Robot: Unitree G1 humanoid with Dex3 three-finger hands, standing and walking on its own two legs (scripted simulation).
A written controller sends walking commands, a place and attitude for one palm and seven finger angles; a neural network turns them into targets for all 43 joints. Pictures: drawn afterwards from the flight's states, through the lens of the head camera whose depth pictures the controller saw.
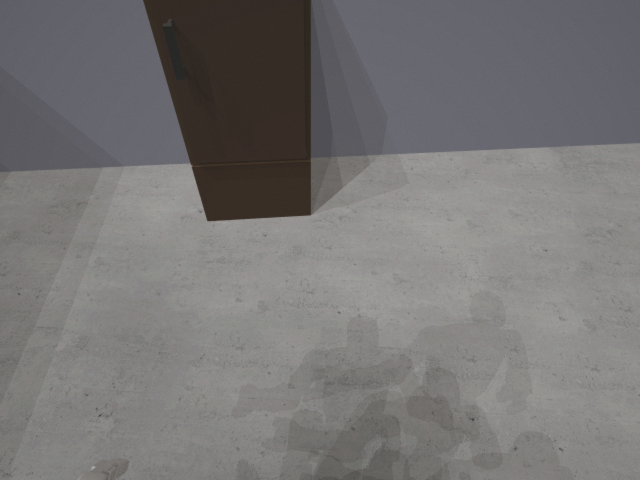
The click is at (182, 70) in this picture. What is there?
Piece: cupboard door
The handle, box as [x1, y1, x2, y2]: [162, 19, 184, 79]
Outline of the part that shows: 168,19 168,21 164,23 162,27 176,79 184,79 184,68 181,63 172,27 172,19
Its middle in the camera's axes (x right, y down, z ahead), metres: -0.42 -0.54 +1.11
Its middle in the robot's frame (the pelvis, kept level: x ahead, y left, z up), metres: +1.18 +0.49 -0.01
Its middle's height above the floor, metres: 0.76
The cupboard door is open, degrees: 0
